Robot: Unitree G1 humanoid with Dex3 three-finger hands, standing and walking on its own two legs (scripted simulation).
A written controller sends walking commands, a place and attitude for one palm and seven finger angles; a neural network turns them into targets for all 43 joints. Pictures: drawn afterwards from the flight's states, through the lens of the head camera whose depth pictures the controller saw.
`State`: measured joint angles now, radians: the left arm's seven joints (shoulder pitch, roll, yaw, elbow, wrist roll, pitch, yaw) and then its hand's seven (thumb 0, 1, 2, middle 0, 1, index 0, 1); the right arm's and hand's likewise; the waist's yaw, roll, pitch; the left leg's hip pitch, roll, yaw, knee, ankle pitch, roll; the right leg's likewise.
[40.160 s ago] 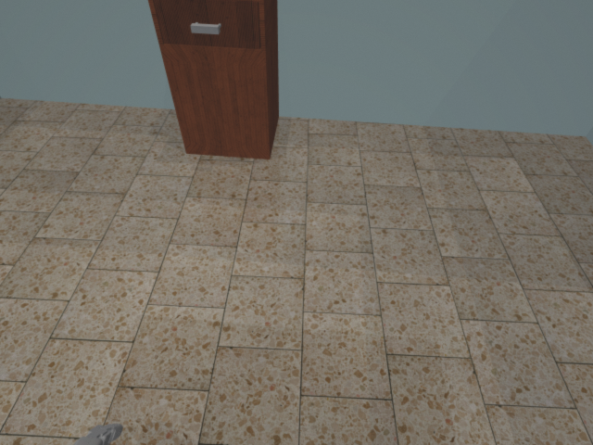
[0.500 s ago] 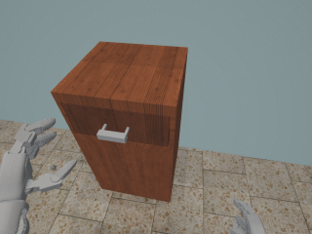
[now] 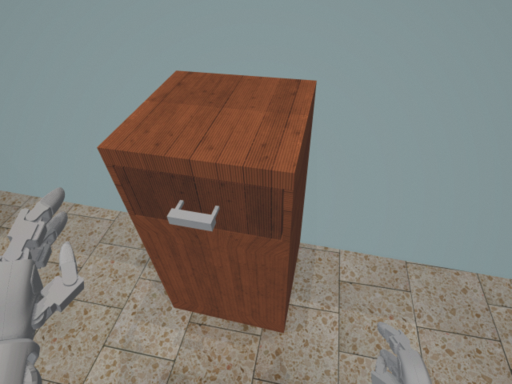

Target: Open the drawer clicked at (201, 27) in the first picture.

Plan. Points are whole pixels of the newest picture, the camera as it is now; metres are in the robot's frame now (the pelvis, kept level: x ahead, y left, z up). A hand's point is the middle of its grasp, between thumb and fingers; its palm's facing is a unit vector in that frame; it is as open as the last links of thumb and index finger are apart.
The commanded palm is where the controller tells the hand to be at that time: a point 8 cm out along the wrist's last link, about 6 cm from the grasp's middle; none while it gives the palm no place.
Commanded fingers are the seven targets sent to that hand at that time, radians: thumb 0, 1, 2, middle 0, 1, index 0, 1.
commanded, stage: step back with the hand held close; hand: left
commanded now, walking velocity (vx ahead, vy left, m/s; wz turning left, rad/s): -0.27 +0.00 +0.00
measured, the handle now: (195, 212) +0.51 +0.23 -0.09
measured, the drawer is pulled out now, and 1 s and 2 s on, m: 0.00 0.00 0.00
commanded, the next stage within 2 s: stop stepping back and stand still in 1.44 s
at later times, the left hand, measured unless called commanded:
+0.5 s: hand (62, 284) +0.17 +0.25 +0.16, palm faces +0.31 -0.83 -0.46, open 7.4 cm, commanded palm +0.11 +0.30 +0.17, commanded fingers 0.00 0.90 0.90 -0.20 -0.30 -0.20 -0.30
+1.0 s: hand (7, 360) +0.09 +0.26 +0.15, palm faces +0.38 -0.83 -0.41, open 7.4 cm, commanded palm +0.02 +0.31 +0.17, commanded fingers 0.00 0.90 0.90 -0.20 -0.30 -0.20 -0.30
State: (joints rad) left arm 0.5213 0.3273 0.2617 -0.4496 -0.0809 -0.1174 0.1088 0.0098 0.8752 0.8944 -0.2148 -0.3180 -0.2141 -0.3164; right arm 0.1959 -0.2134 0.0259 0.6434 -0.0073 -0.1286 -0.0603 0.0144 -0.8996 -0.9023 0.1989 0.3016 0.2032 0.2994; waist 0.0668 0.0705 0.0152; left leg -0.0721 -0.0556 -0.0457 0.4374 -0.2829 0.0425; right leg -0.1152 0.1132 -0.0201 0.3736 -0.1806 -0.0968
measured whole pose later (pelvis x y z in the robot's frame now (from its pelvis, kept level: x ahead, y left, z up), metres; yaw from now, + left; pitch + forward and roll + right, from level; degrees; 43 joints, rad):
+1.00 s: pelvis -0.10 +0.03 -0.02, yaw +2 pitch +2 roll +0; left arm 0.62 0.39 0.36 -0.63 0.00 -0.21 0.16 0.01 0.89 0.90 -0.22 -0.31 -0.21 -0.30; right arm 0.28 -0.21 -0.01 0.58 -0.03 -0.04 -0.08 0.01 -0.90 -0.90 0.20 0.30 0.20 0.30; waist -0.04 -0.06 -0.04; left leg -0.37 -0.02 0.00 0.65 -0.30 0.03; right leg -0.50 0.07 0.00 0.67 -0.24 -0.02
